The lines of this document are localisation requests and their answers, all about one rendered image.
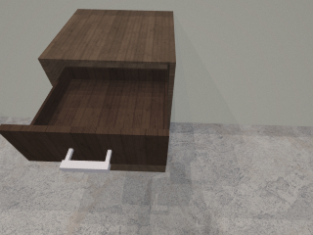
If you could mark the drawer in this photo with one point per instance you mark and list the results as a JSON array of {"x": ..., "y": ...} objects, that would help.
[{"x": 95, "y": 109}]

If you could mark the handle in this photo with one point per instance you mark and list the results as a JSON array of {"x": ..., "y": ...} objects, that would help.
[{"x": 68, "y": 165}]

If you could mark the cabinet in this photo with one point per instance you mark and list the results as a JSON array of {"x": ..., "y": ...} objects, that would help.
[{"x": 130, "y": 39}]

